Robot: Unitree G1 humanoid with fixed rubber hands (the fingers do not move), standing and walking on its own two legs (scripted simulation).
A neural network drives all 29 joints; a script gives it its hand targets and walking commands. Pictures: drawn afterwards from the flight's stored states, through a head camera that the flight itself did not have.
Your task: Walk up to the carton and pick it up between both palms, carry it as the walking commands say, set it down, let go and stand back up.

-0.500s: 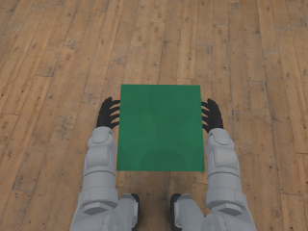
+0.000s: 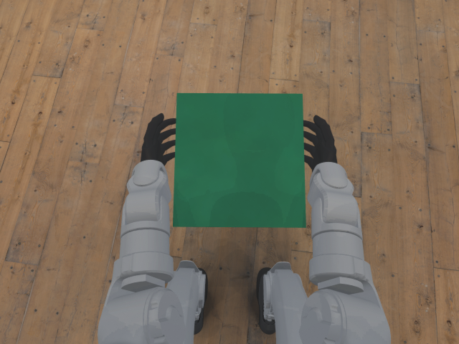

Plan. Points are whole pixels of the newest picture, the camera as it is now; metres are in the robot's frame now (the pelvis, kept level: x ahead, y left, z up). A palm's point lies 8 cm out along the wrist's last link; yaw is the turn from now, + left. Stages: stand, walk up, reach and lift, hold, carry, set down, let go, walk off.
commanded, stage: set down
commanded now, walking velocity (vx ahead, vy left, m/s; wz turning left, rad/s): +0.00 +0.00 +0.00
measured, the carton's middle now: (237, 169) +0.43 +0.00 -0.14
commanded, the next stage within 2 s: none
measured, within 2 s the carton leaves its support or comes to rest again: neither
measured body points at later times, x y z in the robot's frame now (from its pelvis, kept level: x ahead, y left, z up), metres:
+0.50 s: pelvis -0.02 +0.00 -0.08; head +0.24 +0.00 +0.29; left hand +0.46 +0.14 -0.15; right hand +0.47 -0.15 -0.15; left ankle +0.07 +0.13 -0.60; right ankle +0.07 -0.12 -0.60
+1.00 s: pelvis -0.03 +0.00 -0.15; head +0.28 -0.01 +0.18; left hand +0.49 +0.14 -0.24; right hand +0.50 -0.15 -0.24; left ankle +0.07 +0.13 -0.60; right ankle +0.07 -0.12 -0.60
